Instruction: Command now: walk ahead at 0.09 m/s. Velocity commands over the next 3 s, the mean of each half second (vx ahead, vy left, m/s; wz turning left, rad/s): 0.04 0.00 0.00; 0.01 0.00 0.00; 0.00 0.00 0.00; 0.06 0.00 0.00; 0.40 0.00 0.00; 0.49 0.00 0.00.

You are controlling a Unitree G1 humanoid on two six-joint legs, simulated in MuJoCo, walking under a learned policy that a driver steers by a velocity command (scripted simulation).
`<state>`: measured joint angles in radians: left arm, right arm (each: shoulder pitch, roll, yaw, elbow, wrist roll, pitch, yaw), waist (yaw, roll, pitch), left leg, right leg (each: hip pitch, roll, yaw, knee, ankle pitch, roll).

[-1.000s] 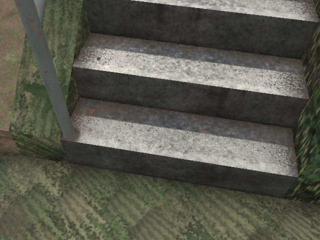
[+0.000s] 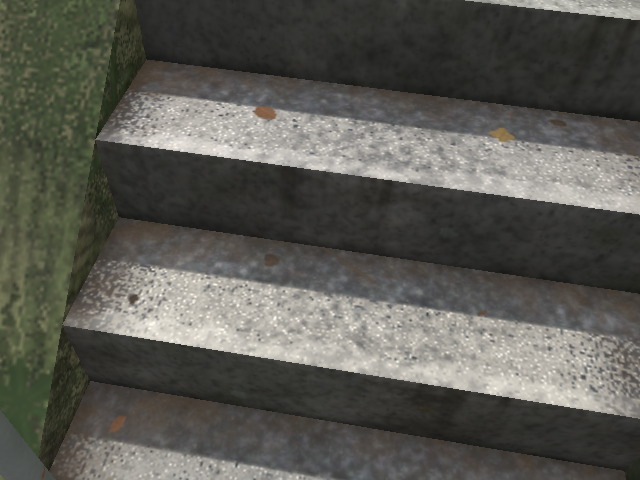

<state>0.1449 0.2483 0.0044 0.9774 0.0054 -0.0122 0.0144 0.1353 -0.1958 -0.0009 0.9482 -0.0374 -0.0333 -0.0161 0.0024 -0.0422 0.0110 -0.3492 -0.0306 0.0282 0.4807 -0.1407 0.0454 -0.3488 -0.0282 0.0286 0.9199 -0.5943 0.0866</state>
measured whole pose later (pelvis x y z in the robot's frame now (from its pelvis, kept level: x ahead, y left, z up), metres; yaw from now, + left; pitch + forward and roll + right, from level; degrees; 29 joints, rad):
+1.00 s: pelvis +0.04 -0.05 +0.01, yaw +2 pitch +0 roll +0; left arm 0.30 0.22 -0.02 1.05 0.02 -0.04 -0.01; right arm 0.26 -0.21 -0.02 1.07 0.00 0.03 -0.07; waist -0.01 0.00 0.01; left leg -0.24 0.03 -0.04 0.42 -0.18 -0.04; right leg -0.12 0.01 -0.02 0.41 -0.29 -0.01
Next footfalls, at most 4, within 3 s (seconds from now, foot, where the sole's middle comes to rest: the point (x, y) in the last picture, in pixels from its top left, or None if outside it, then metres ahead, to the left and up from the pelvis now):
0.12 right None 0.04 -0.16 -0.77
2.52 right None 0.37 -0.22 -0.58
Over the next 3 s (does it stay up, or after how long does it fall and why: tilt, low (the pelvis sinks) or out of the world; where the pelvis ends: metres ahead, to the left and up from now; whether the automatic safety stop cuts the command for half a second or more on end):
stays up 0.44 -0.16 0.21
